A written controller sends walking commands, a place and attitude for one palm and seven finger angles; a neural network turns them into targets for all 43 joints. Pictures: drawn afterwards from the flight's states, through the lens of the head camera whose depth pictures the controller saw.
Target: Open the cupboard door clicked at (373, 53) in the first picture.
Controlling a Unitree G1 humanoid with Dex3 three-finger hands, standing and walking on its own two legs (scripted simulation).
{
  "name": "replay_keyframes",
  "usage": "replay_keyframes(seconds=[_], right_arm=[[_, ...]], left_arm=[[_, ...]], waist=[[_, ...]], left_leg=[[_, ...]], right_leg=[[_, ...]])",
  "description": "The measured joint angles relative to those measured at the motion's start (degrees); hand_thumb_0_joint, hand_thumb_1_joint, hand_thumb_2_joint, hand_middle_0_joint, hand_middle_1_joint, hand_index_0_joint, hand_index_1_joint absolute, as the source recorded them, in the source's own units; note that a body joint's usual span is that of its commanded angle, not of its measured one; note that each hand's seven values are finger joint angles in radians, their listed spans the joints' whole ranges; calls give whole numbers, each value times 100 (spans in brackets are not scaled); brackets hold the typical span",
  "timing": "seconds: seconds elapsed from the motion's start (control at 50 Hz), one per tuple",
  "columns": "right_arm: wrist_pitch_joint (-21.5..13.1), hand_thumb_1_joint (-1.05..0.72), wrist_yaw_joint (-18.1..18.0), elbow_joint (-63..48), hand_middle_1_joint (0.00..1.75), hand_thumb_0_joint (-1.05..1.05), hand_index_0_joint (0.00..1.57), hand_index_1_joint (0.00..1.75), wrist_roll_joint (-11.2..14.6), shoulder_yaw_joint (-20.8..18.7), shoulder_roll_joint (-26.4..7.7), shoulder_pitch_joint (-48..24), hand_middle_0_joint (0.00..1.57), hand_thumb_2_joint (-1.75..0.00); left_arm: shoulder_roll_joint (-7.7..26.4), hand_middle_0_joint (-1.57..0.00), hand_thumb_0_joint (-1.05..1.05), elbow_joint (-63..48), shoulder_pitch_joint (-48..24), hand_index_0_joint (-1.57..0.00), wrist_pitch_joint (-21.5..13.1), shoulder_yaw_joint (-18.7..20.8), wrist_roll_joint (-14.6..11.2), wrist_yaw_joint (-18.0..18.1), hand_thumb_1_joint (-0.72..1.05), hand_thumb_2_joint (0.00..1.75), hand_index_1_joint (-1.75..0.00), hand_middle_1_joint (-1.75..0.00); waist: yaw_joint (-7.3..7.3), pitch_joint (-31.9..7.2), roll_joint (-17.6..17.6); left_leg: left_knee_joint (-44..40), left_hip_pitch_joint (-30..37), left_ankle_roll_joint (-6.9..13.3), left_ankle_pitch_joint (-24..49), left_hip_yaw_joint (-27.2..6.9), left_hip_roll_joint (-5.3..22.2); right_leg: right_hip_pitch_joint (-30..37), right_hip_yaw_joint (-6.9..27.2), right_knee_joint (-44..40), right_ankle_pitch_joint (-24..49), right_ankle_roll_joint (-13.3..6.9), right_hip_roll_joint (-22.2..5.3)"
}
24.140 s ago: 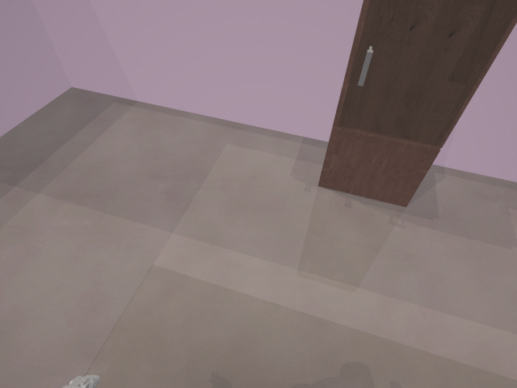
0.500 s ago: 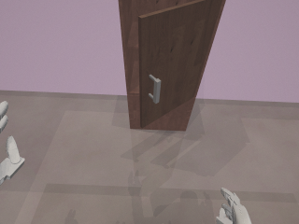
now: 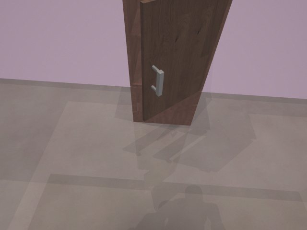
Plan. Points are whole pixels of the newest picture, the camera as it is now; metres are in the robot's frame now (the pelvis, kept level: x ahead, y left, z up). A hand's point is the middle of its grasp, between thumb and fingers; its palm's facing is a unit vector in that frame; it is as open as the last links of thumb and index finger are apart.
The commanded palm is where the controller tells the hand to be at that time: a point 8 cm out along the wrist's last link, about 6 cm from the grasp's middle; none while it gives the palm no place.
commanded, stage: let the arm hang, fingers relaxed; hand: left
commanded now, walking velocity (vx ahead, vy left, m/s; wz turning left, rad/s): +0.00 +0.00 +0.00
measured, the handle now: (156, 81) +0.67 +0.03 -0.06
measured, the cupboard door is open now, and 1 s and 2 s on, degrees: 40 40 40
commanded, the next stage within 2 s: look to check the result in 0.64 s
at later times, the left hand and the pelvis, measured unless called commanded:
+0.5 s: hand out of the picture +0.11 +0.23 -0.14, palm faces +0.01 -0.94 -0.34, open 7.4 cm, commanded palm none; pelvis +0.01 -0.01 +0.01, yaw +0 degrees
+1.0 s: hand out of the picture +0.09 +0.23 -0.15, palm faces -0.01 -0.94 -0.33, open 7.4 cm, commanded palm none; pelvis +0.04 -0.01 +0.01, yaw +0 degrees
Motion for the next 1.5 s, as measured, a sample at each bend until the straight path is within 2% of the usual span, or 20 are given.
replay_keyframes(seconds=[0.18, 0.3, 0.52, 0.78, 1.34, 1.5], right_arm=[[-32, -90, -12, 211, 29, 0, 20, 30, 1, -10, 178, 38, 20, -90], [-89, -90, 14, 203, 29, 0, 20, 30, -2, 5, 176, -183, 20, -90], [-161, -90, 43, 133, 29, 0, 20, 30, -14, 14, -43, -615, 20, -90], [-149, -90, 18, 188, 29, 0, 20, 30, -3, 27, -218, -659, 20, -90], [-151, -90, -2, 222, 29, 0, 20, 30, 18, 59, -60, -705, 20, -90], [-50, -90, -115, -75, 29, 0, 20, 30, 10, -36, 124, -656, 20, -90]], left_arm=[[387, -20, 1, 286, -239, -20, -52, 175, -21, 74, 91, 90, -30, -30], [486, -20, 1, 182, -604, -20, -124, 194, -21, 89, 91, 90, -30, -30], [398, -20, 0, -1, -1074, -20, -230, 121, -5, 66, 91, 90, -30, -30], [421, -20, 0, 125, -960, -20, -225, 100, -13, 58, 90, 90, -30, -30], [417, -20, 0, 172, -870, -20, -235, 93, -30, 94, 90, 90, -30, -30], [264, -20, 0, -94, -677, -20, -15, 208, -10, 135, 91, 90, -30, -30]], waist=[[-5, -76, 202], [-29, -182, 297], [-78, -307, 292], [-74, -212, 182], [-28, -226, 179], [46, -216, 153]], left_leg=[[-144, 135, -35, 45, -45, 13], [-274, 266, -42, 77, -36, -11], [-567, 501, -64, 152, -6, -21], [-780, 655, -113, 164, 16, 33], [-874, 808, -125, 48, 43, 44], [-279, 559, -139, -320, 380, 196]], right_leg=[[141, -44, -130, 21, -36, 22], [231, -35, -172, 6, -33, 1], [407, -4, -362, 35, -30, 2], [560, 21, -602, 72, -61, 68], [716, 53, -727, -17, -55, 86], [344, 387, -185, -211, -61, 204]])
